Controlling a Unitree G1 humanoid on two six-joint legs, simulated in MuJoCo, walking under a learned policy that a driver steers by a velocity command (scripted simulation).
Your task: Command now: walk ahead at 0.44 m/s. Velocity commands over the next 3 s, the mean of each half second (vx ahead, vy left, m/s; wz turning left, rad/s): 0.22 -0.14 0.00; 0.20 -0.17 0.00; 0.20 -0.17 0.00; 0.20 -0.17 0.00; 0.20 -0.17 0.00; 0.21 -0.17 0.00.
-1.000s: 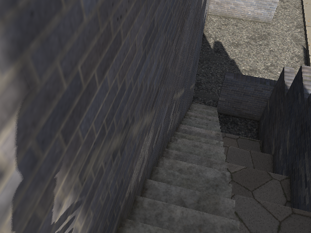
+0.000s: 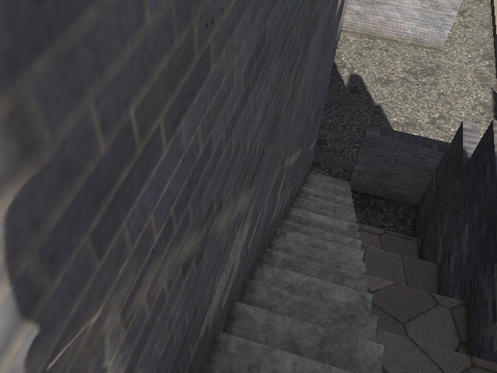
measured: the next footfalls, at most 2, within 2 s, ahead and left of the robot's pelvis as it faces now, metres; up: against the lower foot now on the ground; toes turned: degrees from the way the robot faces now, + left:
left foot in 0.12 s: +0.22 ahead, +0.15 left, -0.20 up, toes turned +6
right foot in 0.54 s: +0.14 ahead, -0.21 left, -0.21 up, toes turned +7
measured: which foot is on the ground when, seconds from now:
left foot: up 0.00-0.10, down 0.12-0.54, up 0.56-1.00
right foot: down 0.00-0.12, up 0.14-0.52, down 0.54-1.00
